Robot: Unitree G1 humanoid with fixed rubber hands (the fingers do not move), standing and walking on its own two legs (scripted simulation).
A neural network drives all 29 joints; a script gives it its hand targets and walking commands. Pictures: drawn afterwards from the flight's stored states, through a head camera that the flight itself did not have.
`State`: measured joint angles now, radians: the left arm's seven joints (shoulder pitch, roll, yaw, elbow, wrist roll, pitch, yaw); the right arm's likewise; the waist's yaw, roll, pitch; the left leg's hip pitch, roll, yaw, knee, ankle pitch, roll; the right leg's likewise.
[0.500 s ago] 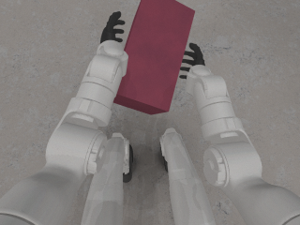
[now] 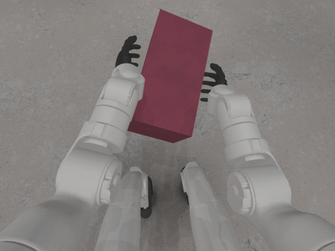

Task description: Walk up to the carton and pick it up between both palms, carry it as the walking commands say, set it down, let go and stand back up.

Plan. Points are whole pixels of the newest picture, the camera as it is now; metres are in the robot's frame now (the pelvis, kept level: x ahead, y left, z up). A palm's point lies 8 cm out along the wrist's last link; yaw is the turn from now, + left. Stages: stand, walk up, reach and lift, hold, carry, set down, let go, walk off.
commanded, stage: reach and lift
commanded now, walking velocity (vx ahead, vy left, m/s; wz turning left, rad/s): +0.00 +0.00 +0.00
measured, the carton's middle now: (167, 81) +0.49 -0.03 -0.07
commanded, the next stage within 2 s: hold in 1.70 s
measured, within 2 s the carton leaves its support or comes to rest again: neither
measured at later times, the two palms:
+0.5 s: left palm (111, 62) +0.42 +0.08 +0.12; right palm (231, 87) +0.39 -0.13 +0.08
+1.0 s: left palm (106, 74) +0.41 +0.09 +0.10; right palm (228, 82) +0.40 -0.13 +0.09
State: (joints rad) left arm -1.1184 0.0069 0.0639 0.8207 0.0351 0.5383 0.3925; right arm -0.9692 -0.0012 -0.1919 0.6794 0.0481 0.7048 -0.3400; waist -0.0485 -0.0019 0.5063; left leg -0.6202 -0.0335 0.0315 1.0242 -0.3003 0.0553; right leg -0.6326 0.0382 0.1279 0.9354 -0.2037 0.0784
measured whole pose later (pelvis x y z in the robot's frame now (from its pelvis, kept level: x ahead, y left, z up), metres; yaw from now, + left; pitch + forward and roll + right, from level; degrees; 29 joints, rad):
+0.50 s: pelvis +0.04 +0.00 +0.03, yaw -1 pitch -6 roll -1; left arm -0.89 -0.09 0.18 0.96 0.11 0.59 0.40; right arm -0.81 0.05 -0.19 0.90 -0.01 0.74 -0.28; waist -0.04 0.03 0.08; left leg -0.48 -0.03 0.03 0.87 -0.29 0.05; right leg -0.50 0.03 0.13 0.79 -0.20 0.07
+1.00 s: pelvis +0.06 +0.01 +0.03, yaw +0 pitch -6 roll -1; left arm -0.87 -0.13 0.33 1.19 0.20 0.47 0.38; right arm -0.78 0.05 -0.24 1.02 -0.15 0.68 -0.23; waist -0.02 0.03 0.01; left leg -0.43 -0.04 0.03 0.87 -0.33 0.06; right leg -0.45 0.03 0.13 0.79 -0.23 0.07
